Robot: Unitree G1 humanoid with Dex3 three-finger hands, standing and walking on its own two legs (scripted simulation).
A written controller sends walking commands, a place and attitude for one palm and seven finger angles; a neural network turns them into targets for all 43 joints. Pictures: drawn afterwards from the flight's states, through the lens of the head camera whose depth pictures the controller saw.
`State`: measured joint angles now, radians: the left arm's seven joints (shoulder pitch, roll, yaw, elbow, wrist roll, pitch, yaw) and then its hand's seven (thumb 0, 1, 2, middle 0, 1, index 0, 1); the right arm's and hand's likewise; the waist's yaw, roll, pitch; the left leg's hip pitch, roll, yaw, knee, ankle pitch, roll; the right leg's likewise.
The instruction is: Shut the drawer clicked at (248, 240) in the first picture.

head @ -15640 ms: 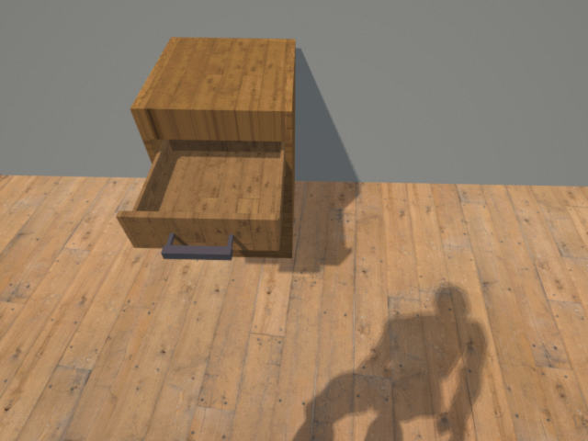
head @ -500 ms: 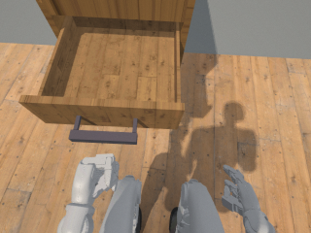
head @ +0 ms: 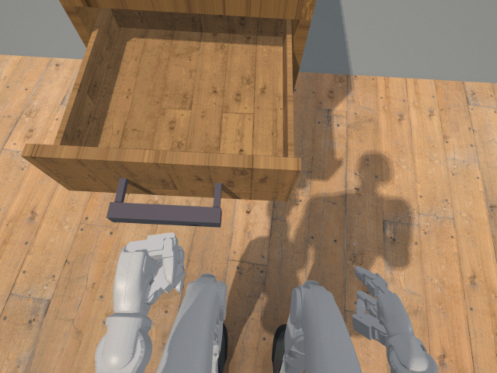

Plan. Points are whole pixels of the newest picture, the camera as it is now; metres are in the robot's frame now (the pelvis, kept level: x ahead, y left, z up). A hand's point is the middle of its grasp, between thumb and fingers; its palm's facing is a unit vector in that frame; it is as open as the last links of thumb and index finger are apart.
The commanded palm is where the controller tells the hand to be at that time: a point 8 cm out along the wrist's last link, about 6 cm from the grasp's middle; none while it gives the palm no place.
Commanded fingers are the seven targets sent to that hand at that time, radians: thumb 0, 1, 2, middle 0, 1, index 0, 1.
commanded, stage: bring the fist close to the handle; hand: left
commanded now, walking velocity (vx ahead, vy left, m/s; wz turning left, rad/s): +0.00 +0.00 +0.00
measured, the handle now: (168, 201) +0.37 +0.16 -0.01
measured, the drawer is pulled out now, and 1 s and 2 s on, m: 0.30 0.26 0.12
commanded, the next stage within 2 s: push the drawer shut in 0.10 s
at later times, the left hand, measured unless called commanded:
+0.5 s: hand (180, 253) +0.29 +0.12 +0.00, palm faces +0.00 -1.00 -0.02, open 3.1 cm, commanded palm +0.27 +0.16 -0.01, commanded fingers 0.00 0.90 0.90 -1.40 -1.60 -1.40 -1.60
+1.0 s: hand (188, 229) +0.32 +0.12 +0.00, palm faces -0.01 -1.00 -0.03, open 3.0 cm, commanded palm +0.33 +0.15 -0.01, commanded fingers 0.00 0.90 0.90 -1.40 -1.60 -1.40 -1.60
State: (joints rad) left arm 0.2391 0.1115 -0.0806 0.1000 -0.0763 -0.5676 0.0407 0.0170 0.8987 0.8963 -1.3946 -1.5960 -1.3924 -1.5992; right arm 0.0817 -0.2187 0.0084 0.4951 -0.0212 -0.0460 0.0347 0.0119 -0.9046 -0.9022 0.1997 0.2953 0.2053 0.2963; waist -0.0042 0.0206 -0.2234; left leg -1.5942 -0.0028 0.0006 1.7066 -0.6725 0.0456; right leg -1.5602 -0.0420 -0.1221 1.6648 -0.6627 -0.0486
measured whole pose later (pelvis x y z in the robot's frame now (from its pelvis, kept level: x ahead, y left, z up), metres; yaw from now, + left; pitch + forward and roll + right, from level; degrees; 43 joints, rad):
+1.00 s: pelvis -0.03 +0.00 +0.00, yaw +0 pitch +30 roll -4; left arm -0.16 0.16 -0.05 0.39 -0.06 -0.55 0.08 -0.05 0.93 1.05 -1.40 -1.60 -1.40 -1.60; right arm 0.10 -0.25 0.04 0.55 -0.02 -0.01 0.01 0.01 -0.90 -0.90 0.20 0.30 0.21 0.30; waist -0.03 0.03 -0.22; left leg -1.62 -0.01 -0.01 1.71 -0.61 0.05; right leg -1.57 -0.05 -0.14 1.66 -0.61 -0.05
